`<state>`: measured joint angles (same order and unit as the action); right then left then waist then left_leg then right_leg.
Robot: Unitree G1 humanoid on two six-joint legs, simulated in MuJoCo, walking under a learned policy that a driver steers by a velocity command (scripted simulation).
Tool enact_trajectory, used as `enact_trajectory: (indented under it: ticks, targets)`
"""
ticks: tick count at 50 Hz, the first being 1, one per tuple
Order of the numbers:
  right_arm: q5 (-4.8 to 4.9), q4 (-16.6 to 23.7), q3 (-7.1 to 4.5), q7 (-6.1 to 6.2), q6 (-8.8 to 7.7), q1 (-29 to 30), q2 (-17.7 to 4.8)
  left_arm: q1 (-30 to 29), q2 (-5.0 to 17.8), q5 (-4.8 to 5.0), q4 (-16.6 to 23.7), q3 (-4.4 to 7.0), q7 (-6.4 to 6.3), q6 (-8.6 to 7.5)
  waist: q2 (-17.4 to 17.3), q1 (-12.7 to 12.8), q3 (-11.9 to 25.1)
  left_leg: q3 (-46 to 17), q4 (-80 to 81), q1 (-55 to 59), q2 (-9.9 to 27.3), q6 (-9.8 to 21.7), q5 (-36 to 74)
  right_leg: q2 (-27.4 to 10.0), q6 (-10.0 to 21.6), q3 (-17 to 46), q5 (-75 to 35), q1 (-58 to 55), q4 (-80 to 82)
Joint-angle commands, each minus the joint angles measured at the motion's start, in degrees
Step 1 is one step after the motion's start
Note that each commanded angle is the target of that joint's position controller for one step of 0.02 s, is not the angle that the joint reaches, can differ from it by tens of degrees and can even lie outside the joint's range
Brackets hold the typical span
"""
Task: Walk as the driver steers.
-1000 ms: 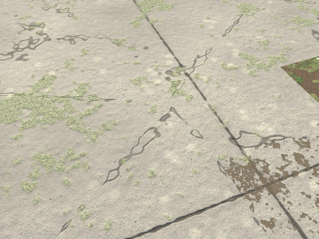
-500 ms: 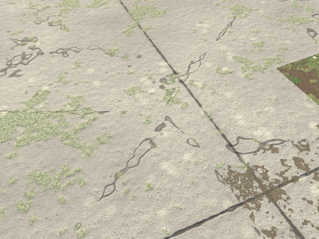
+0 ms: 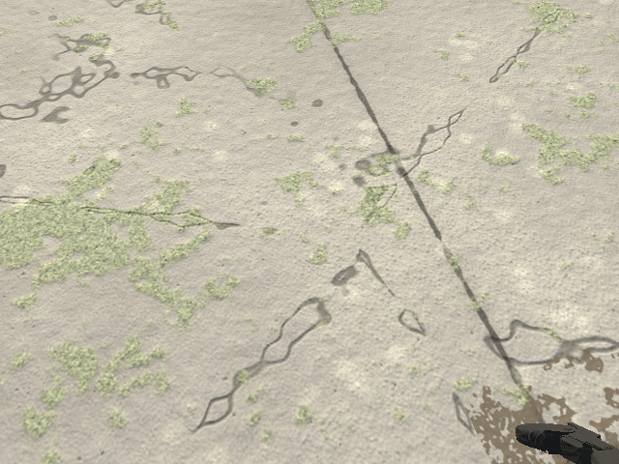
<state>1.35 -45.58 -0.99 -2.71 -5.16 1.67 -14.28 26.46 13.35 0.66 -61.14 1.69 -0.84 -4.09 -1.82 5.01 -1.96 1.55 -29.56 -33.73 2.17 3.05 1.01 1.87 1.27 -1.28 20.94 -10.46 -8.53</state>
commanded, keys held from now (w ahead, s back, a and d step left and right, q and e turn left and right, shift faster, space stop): w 0.32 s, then w+q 0.68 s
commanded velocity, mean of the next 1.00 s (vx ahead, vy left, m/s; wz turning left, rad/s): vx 0.50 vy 0.00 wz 0.27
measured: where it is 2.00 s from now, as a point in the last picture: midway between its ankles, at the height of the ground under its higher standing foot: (236, 230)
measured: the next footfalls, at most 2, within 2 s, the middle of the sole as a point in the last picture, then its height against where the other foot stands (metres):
left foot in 0.04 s outside the picture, level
right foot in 0.56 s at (410, 434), level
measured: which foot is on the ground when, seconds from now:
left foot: up 0.00-0.02, down 0.04-0.56, up 0.58-1.00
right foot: down 0.00-0.04, up 0.06-0.54, down 0.56-1.00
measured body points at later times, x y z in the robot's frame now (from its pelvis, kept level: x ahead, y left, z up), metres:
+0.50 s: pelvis +0.30 +0.01 +0.01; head +0.33 +0.01 +0.46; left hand +0.51 +0.25 -0.08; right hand +0.27 -0.26 -0.13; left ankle +0.18 +0.11 -0.73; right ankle +0.49 -0.13 -0.70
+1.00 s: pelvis +0.56 +0.01 +0.01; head +0.59 +0.03 +0.46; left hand +0.49 +0.29 -0.13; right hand +0.82 -0.16 -0.09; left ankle +0.68 +0.20 -0.69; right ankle +0.49 -0.12 -0.73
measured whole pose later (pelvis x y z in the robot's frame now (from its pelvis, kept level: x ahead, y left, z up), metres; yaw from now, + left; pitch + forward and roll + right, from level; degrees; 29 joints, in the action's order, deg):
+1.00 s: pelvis +0.56 +0.01 +0.01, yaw +19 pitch +1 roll -3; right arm 1.3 -43.5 -3.7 -2.4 -1.3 -5.8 -14.9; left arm 16.9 15.9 0.2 -53.3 4.4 -0.8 -4.7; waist -1.8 4.2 -2.2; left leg 0.5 -40.0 -36.8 6.4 2.4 -1.8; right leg 0.2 -0.7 -15.3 17.3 -4.0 -13.0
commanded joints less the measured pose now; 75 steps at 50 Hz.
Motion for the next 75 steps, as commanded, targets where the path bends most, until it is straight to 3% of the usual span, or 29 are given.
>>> enact_trajectory:
  ticks: [1, 2, 3, 4, 5, 6, 8, 12, 17, 22, 26, 28, 29, 30, 31, 32, 33, 37, 49, 52, 54, 55, 56, 57, 58, 61, 65, 70, 75]
  targets:
    - [0.13, 1.4, -3.31, 0.03, -0.83, -6.9, -9.1, -1.7, 11.1, -0.53, 2.8, 2.42, -0.35, 0.82, 8.4, -9.2, 3.8, 2.4, -0.2, 13.8, -3.7, 3.3, -4.6, -15.2, 5.9, 3.2, -57.7, 2.4, -15.2]
    - [0.24, -1.5, -4.59, 0.58, -0.54, -17.2, -11.5, -2.2, 10.2, -1.00, 3.6, 1.95, -0.29, 1.15, 7.9, -13.8, 10.2, 1.0, -0.9, 29.1, -2.4, 5.3, -3.4, -12.6, 4.3, 1.7, -56.4, 9.2, -27.8]
    - [-1.39, -3.4, -5.89, 1.06, -0.33, -25.9, -16.7, 3.6, 4.4, -1.56, 5.0, 0.19, 0.44, 0.46, -2.5, -12.7, 20.2, -20.1, -1.8, 54.2, 12.3, 12.9, -8.5, -6.1, 1.4, 0.0, -34.6, 31.4, -49.7]
    - [-1.08, -4.7, -5.33, 0.68, -0.03, -28.2, -15.2, 7.0, 0.4, -1.00, 3.6, -1.20, 0.98, -1.07, -12.0, -11.5, 27.8, -43.5, 8.9, 61.9, 20.7, 18.1, -20.7, 2.5, 0.0, 6.2, 11.2, 43.5, -63.7]
    - [-0.60, -4.6, -4.02, 0.78, -0.23, -24.6, -10.8, 0.1, 7.3, 1.10, 5.1, 0.63, 1.29, -2.43, -8.0, -12.0, 18.8, -40.6, 12.6, 55.3, 18.1, 14.7, -24.4, -1.0, 1.4, 9.5, 10.8, 49.6, -69.3]
    - [-0.54, -3.4, -3.55, 0.93, -0.47, -18.5, -9.4, -5.4, 9.5, 2.13, 7.2, 1.23, 1.17, -3.27, -5.1, -10.4, 10.0, -32.0, 14.4, 45.3, 16.7, 12.5, -20.5, -4.1, 2.2, 7.3, 5.3, 51.6, -68.6]
    - [-1.61, -2.5, -2.67, 0.59, -1.08, -12.1, -6.5, -8.1, 8.7, 1.06, 7.7, 1.81, 0.32, -3.09, -0.2, -6.4, 3.2, -20.0, 18.1, 29.3, 12.4, 10.6, -8.6, -8.8, 2.0, 5.9, -3.3, 45.8, -62.6]
    - [-1.45, -4.4, -2.55, 0.48, -1.64, -13.0, -6.4, -7.2, 4.9, 0.21, 8.5, 1.56, -0.01, -0.63, -1.8, -3.3, 0.6, -11.8, 23.4, 20.8, 9.8, 11.4, -3.7, -11.1, 0.3, 5.0, -7.1, 42.8, -55.4]
    - [-1.12, -6.3, -3.03, 2.32, -0.96, -18.2, -8.7, -19.6, 4.9, -0.66, 13.3, 1.41, 0.36, -1.19, -0.4, -6.3, -2.1, -6.7, 24.6, 22.2, 7.4, 9.8, 0.0, -10.2, -1.7, 3.1, -23.4, 47.0, -35.2]
    - [0.08, -8.5, -3.48, 2.98, 0.22, -24.6, -10.1, -29.4, 5.1, 0.13, 16.9, 0.91, 1.65, -2.16, -0.4, -9.2, -3.1, -8.7, 21.3, 28.2, 8.8, 8.9, -1.6, -6.4, -2.2, 2.8, -27.1, 44.5, -22.3]
    - [0.17, -8.4, -4.31, 3.61, 1.46, -24.2, -11.1, -26.9, 8.6, 0.31, 17.5, 2.03, 2.36, -3.13, -2.5, -5.8, -0.8, -12.6, 14.1, 33.5, 11.6, 6.8, 2.8, -5.0, -0.4, 3.8, -20.0, 37.9, -18.2]
    - [-0.68, -7.1, -3.45, 3.46, 1.74, -23.0, -8.8, -12.2, 13.1, -0.19, 14.0, 4.26, 1.67, -3.48, -1.6, 1.2, 9.4, -9.6, -3.8, 27.7, 6.1, 4.0, 8.8, -6.3, 3.2, 4.2, -18.4, 15.9, -18.9]
    - [-1.33, -5.1, -2.00, 3.26, 1.26, -26.2, -3.5, -4.0, 18.1, -1.30, 13.1, 5.53, 1.24, -3.32, 7.9, 1.8, 19.2, -5.0, -24.5, 10.0, -1.4, 0.6, -7.2, -19.6, 8.8, 20.3, -14.8, -5.9, -19.9]
    - [-0.15, -4.5, -0.93, 3.12, 0.37, -30.6, -0.4, -2.5, 17.9, -1.13, 12.7, 5.37, 1.60, -2.65, 21.0, 0.1, 25.6, -6.6, -38.1, -3.7, -5.7, -0.9, -35.7, -27.4, 13.5, 41.3, -3.8, -14.4, -11.5]
    - [1.44, -4.6, -2.77, 3.24, 0.16, -26.7, -7.5, -5.2, 11.8, -0.93, 13.5, 3.74, 1.52, -2.66, 13.9, 0.8, 18.6, -10.4, -43.9, -8.1, -2.0, -0.3, -33.5, -25.2, 11.0, 37.5, 1.5, -8.6, -9.2]
    - [1.83, -3.5, -3.45, 3.44, 0.23, -22.7, -9.3, -9.4, 9.5, -0.60, 14.2, 3.02, 1.41, -2.65, 10.2, 0.0, 11.1, -8.8, -43.8, -9.5, 0.5, 0.0, -28.0, -23.7, 8.9, 28.4, -1.3, -0.2, -8.0]
    - [1.16, -3.4, -3.63, 3.69, 0.47, -21.1, -8.7, -13.1, 8.2, -0.79, 14.4, 2.58, 1.53, -2.68, 6.8, -1.7, 7.1, -8.0, -41.8, -7.1, 2.8, -0.3, -23.2, -21.3, 8.0, 22.2, -6.6, 7.4, -6.2]
    - [0.79, -2.3, -3.94, 3.18, 3.01, -21.3, -4.2, -17.1, 7.0, -1.47, 13.4, 2.67, 1.49, -3.36, 7.9, -5.6, 1.8, -7.1, -36.9, -1.3, 6.3, -1.2, -15.9, -17.4, 8.2, 7.6, -16.5, 19.0, 0.0]
    - [-0.05, 7.1, -3.01, -0.20, 3.07, -2.6, -3.3, -10.2, 12.6, 0.03, 10.6, 4.94, -0.25, -0.86, 3.7, -1.0, -3.9, -0.3, -9.2, -6.4, 4.5, -0.2, -2.9, -19.1, 7.3, -8.6, -27.2, 7.6, -0.7]
    - [0.00, 8.4, -4.04, -0.73, 3.41, -4.1, -5.5, -11.2, 14.6, 0.75, 11.0, 5.61, -0.43, 0.35, 6.0, -3.8, -1.0, 3.7, -7.8, 0.2, 0.4, 2.7, -10.7, -19.6, 5.5, -11.1, -47.7, 4.2, -9.2]
    - [0.34, 5.7, -6.56, -0.31, 3.64, -16.6, -9.5, -12.9, 15.3, 1.27, 11.7, 5.69, -0.57, 1.27, 5.8, -11.4, 6.2, 6.4, -4.0, 17.9, -4.9, 6.1, -10.5, -17.1, 3.3, -13.6, -58.3, 7.8, -27.5]
    - [0.44, 2.9, -8.82, 0.84, 4.12, -26.6, -14.2, -12.3, 13.6, 0.30, 12.5, 4.96, -0.69, 1.06, 1.5, -15.6, 11.4, -0.6, -2.1, 35.6, -2.8, 8.8, -9.3, -14.8, 0.4, -13.7, -45.0, 20.5, -44.1]
    - [0.89, 2.9, -9.81, 1.47, 3.86, -25.5, -21.2, -7.2, 4.4, -2.17, 15.8, 2.18, 0.09, -0.39, -14.6, -8.3, 14.7, -32.1, 2.3, 54.0, 12.2, 18.8, -16.2, -3.5, -3.4, -10.0, 8.9, 47.2, -64.7]
    - [-0.02, 5.3, -8.36, 1.08, 2.80, -27.1, -17.6, -11.9, 7.6, 0.09, 16.9, 2.20, 0.87, -3.05, -8.2, -11.5, 23.2, -50.1, 12.5, 57.8, 17.5, 22.5, -25.4, -0.6, -2.6, 4.8, 14.7, 54.3, -72.0]
    - [-0.60, 4.7, -7.25, 0.78, 1.84, -25.3, -13.9, -18.3, 10.7, 2.46, 18.7, 3.05, 1.31, -4.38, -4.3, -12.5, 15.1, -42.8, 14.4, 53.5, 16.4, 19.1, -21.3, -3.4, -1.0, 5.9, 9.0, 59.8, -71.7]
    - [-0.87, 7.0, -5.37, 1.16, 1.12, -14.5, -8.3, -16.5, 11.3, -0.45, 17.4, 3.67, 0.53, -4.32, 0.3, -5.2, 5.9, -25.5, 15.0, 31.1, 10.0, 14.3, -5.0, -9.3, -0.6, 6.5, -1.9, 49.2, -58.4]
    - [-0.60, 6.9, -5.81, 2.48, 0.79, -15.8, -10.4, -18.3, 8.6, -1.63, 18.9, 3.33, 0.45, -2.08, 0.7, -4.2, 3.4, -18.8, 17.7, 22.8, 7.0, 14.3, 4.8, -8.3, -3.9, 4.5, -8.6, 45.9, -47.7]
    - [-0.11, 5.7, -6.04, 3.66, 1.50, -20.1, -11.1, -28.5, 6.1, -1.00, 22.3, 2.19, 1.22, -2.34, -2.3, -8.2, 1.1, -15.0, 16.7, 19.7, 2.8, 9.9, -1.9, -3.9, -4.8, 3.6, -26.1, 41.9, -26.6]
    - [0.28, 4.3, -5.98, 4.01, 2.28, -23.7, -10.6, -32.2, 8.5, -0.23, 24.7, 2.77, 2.40, -3.36, -3.6, -9.2, 0.9, -21.9, 10.8, 26.3, 5.7, 8.6, -5.3, -2.3, -3.0, 5.6, -23.9, 40.2, -19.2]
